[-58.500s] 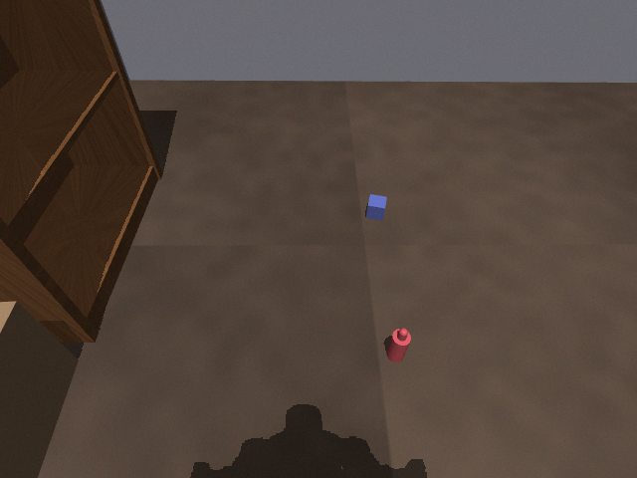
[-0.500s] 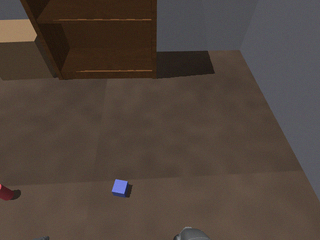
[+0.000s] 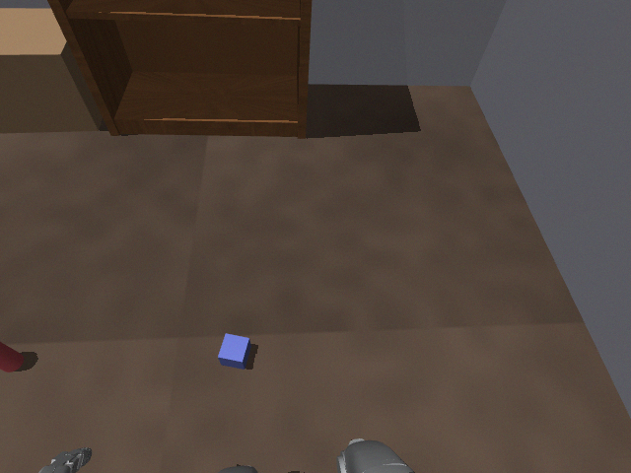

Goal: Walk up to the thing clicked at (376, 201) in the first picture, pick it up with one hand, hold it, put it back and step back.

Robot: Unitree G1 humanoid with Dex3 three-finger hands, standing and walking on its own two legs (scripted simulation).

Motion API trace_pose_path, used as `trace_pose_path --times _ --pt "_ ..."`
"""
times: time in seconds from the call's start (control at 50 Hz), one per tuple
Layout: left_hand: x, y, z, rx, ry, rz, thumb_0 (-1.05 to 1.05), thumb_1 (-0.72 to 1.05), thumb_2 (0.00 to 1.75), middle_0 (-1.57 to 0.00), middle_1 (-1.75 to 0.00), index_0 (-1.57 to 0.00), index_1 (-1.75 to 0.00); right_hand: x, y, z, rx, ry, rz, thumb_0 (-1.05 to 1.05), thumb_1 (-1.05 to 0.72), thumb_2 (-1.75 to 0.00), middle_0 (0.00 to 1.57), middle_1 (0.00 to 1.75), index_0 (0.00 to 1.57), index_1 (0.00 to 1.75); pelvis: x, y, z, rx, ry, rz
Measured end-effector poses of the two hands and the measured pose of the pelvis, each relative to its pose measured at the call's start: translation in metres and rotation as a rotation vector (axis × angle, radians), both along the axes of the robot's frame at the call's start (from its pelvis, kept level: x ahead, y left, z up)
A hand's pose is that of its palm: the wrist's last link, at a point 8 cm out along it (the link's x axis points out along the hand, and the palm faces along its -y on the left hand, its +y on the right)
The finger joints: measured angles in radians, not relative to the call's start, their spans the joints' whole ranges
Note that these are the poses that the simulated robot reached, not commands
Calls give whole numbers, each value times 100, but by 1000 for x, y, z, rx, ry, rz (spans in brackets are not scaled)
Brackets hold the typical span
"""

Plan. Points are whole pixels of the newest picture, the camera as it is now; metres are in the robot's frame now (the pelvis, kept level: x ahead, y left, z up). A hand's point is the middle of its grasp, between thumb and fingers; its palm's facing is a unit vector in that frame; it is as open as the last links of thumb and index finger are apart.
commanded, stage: walk up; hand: left
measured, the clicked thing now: (235, 351) +0.50 +0.20 -0.72
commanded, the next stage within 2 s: stand in 0.60 s
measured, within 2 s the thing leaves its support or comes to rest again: neither
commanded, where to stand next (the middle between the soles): +0.11 -0.02 m, yaw -3 degrees
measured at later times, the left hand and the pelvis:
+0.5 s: hand out of the picture +0.09 +0.29 -0.15, palm faces -0.05 -0.93 -0.37, open 7.4 cm; pelvis +0.01 +0.02 +0.00, yaw -4 degrees
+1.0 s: hand (121, 467) +0.15 +0.25 -0.13, palm faces -0.10 -0.94 -0.33, open 7.4 cm; pelvis +0.03 +0.01 +0.02, yaw -4 degrees
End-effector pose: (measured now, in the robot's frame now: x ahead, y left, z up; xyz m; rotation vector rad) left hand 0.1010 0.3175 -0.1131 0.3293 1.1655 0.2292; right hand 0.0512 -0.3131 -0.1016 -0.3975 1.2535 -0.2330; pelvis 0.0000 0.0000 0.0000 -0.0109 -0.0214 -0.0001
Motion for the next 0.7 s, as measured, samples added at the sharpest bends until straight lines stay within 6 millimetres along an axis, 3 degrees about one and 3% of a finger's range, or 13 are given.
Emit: trace_pose_path --times 0.14,0.28,0.36,0.48,0.7 --pt "-35 -14 -2 18 71 -36 1 90 90 -20 -30 -20 -30 12 -11 -9 21 -65 2 0 -91 -89 21 30 20 30 -5 -6 -4 -34 -17 -30" --pt "-53 -13 10 5 66 -36 1 90 90 -20 -30 -20 -30 30 2 -2 60 -127 11 0 -91 -89 21 30 20 30 4 3 5 12 -23 -44" --pt "-47 5 4 4 57 -28 1 90 90 -21 -30 -21 -30 39 14 -3 48 -157 16 0 -91 -89 21 30 20 30 6 15 -1 21 -31 -42" --pt "-23 14 3 -1 36 -38 1 90 90 -20 -30 -20 -30 31 30 5 53 -163 1 0 -91 -89 21 30 20 30 6 18 4 18 -35 -67" --pt "-7 -11 11 -17 60 -84 1 90 90 -20 -30 -20 -30 22 15 -1 84 -109 -68 0 -91 -89 21 30 20 30 14 7 11 7 -25 -64"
